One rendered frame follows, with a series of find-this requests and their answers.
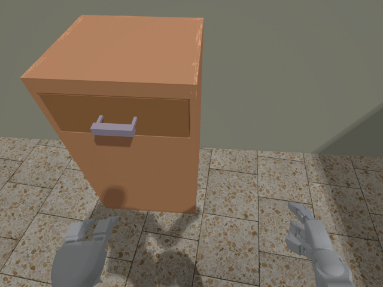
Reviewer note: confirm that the drawer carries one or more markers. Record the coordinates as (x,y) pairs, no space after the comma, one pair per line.
(156,116)

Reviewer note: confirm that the cabinet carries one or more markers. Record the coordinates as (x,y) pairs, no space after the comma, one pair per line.
(134,56)

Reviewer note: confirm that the robot right hand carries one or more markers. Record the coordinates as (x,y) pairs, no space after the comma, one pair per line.
(313,235)

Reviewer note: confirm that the robot right forearm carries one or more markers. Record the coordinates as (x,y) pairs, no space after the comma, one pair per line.
(330,270)

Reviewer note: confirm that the handle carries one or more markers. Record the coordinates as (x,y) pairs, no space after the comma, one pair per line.
(110,129)

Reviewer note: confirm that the robot left hand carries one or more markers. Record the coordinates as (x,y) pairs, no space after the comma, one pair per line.
(80,263)

